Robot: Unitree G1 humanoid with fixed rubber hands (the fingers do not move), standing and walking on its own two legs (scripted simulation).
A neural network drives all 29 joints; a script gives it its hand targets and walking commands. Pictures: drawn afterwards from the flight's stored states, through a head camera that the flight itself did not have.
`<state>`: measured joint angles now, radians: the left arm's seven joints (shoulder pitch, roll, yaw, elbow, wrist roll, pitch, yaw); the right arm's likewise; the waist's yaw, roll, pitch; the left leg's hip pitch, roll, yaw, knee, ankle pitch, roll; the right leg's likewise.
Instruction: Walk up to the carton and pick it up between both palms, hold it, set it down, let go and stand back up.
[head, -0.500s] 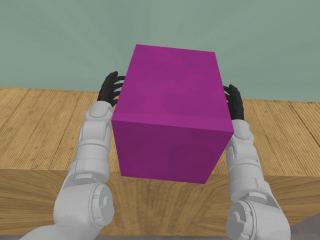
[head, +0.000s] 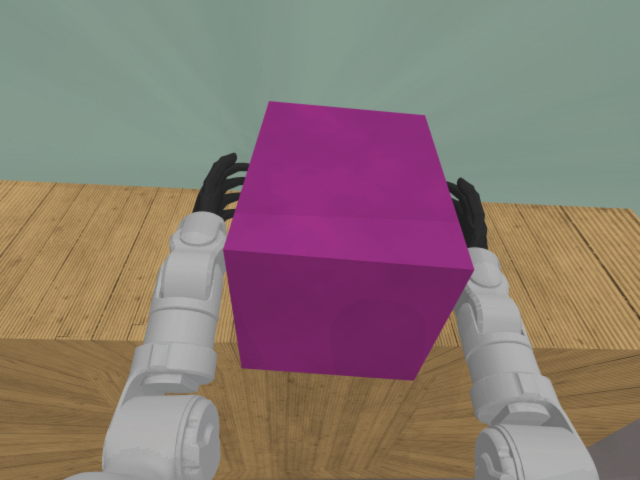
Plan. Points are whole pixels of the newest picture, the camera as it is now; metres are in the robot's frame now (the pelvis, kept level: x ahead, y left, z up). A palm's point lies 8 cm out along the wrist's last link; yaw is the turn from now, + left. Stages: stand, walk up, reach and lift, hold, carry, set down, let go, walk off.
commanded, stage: reach and lift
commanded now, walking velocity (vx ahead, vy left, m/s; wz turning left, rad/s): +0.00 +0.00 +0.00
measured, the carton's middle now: (338, 234) +0.42 -0.03 +0.10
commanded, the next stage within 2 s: none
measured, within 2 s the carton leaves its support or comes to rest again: neither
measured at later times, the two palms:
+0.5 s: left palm (201, 191) +0.38 +0.14 +0.20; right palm (487, 225) +0.35 -0.18 +0.19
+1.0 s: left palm (198, 179) +0.36 +0.13 +0.23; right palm (507, 196) +0.34 -0.19 +0.23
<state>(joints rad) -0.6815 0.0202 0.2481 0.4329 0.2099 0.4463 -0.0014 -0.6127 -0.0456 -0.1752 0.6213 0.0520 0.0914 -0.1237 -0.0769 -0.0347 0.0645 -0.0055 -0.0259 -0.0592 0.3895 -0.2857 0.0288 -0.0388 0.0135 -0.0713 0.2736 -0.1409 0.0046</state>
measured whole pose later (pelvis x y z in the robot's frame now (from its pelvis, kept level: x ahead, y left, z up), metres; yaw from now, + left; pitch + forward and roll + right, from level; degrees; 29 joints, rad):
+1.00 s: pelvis -0.03 +0.00 +0.00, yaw -1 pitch -8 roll -2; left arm -0.82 0.04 0.32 0.43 0.22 0.67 0.02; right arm -0.87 -0.12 -0.14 0.75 0.19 0.31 -0.13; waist -0.10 -0.03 -0.02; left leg 0.01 -0.02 -0.05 0.39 -0.25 0.03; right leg -0.02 0.02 -0.06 0.26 -0.10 0.00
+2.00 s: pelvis -0.02 -0.01 +0.00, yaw -1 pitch -7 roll -2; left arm -0.96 0.10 0.34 0.48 0.21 0.82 0.01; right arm -1.04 -0.19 -0.07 0.81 0.29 0.48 -0.18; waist -0.09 -0.01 -0.11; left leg -0.02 -0.01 -0.04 0.39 -0.26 0.02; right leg -0.05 0.03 -0.05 0.26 -0.10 -0.02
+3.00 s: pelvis -0.03 -0.03 +0.00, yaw +0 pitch -5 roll -1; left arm -1.12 0.21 0.35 0.66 0.18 0.88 -0.05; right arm -1.19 -0.21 -0.04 0.88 0.32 0.65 -0.24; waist -0.06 -0.01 -0.18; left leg -0.06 0.00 -0.07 0.39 -0.24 -0.01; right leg -0.09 0.04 -0.08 0.28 -0.10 -0.04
